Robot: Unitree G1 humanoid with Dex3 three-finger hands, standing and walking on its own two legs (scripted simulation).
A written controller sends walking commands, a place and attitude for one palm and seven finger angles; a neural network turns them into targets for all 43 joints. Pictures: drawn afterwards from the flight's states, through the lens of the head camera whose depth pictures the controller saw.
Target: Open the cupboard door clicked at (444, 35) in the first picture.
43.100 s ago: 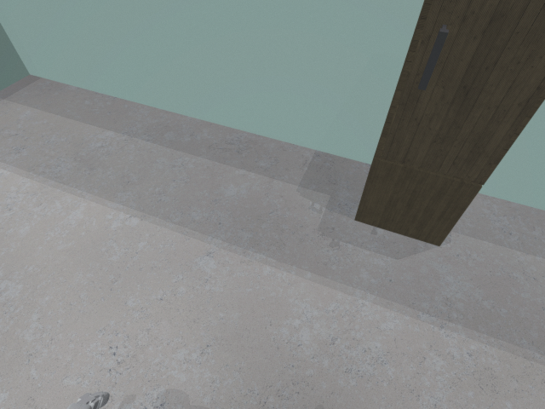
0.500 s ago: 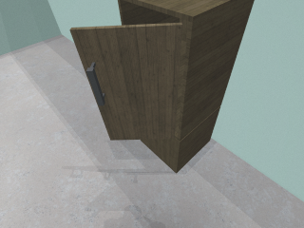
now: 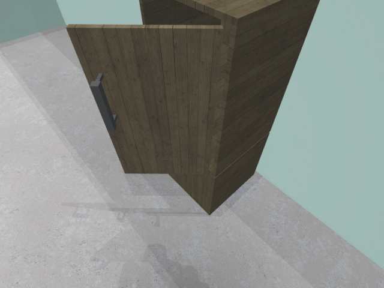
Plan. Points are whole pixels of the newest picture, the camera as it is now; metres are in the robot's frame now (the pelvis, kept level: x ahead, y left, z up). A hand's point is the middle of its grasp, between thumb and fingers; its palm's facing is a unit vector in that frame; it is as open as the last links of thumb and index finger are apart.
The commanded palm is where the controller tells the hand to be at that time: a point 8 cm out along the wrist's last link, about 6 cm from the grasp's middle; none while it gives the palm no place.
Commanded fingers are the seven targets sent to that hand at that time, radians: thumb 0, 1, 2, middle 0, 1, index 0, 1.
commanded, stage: come to a stop and stand still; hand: left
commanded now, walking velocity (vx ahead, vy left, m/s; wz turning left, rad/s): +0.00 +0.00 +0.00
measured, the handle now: (106, 103) +0.55 +0.28 +0.05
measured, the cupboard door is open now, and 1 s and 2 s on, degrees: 47 47 47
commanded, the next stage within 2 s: look again from close up in 0.46 s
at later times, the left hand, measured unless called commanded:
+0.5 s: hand out of the picture +0.03 +0.18 -0.17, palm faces +0.03 -0.98 -0.21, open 7.4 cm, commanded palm none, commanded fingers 0.00 0.90 0.90 -0.20 -0.30 -0.20 -0.30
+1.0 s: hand out of the picture +0.02 +0.18 -0.17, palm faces +0.05 -0.98 -0.20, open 7.4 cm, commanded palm none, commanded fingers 0.00 0.90 0.90 -0.20 -0.30 -0.20 -0.30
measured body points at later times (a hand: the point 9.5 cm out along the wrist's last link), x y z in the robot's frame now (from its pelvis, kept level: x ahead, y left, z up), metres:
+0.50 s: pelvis +0.02 +0.00 +0.00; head +0.04 +0.00 +0.45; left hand +0.03 +0.23 -0.16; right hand +0.06 -0.23 -0.16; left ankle +0.01 +0.15 -0.74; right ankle -0.03 -0.10 -0.74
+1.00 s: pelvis +0.02 +0.00 +0.00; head +0.04 +0.01 +0.45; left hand +0.02 +0.23 -0.16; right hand +0.03 -0.22 -0.16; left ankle +0.01 +0.15 -0.74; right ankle -0.03 -0.10 -0.74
